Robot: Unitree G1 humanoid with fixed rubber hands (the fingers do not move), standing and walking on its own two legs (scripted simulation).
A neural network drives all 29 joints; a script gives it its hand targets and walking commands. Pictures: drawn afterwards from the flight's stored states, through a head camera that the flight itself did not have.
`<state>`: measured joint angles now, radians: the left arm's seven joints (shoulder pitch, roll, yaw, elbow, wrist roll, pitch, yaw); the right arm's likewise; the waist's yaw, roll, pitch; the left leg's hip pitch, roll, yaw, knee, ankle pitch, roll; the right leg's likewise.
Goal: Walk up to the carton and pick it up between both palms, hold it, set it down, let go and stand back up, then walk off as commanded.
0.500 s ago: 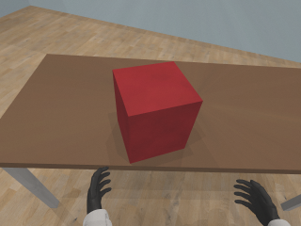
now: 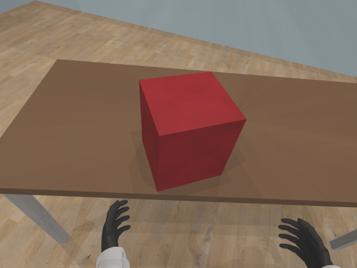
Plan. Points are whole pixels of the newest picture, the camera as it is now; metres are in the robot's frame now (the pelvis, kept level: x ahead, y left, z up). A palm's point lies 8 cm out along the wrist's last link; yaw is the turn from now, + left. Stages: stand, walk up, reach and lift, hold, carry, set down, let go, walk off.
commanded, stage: set down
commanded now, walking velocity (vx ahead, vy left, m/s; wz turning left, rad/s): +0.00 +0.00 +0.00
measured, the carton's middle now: (184, 131) +0.49 +0.03 +0.01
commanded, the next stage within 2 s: let go in 0.88 s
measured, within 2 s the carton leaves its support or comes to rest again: neither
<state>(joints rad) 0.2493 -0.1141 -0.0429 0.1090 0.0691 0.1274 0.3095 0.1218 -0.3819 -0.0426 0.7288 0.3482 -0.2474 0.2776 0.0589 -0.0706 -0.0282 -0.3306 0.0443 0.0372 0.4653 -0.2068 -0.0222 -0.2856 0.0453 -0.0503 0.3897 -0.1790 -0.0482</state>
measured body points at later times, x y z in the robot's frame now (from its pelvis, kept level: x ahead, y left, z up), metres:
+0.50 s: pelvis +0.02 +0.00 +0.00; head +0.07 +0.02 +0.45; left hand +0.20 +0.18 -0.06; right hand +0.22 -0.28 -0.05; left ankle +0.02 +0.12 -0.74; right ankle +0.01 -0.10 -0.74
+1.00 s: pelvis +0.01 +0.01 +0.00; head +0.03 +0.03 +0.45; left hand +0.18 +0.20 -0.08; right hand +0.17 -0.26 -0.06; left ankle +0.02 +0.12 -0.74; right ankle +0.01 -0.10 -0.74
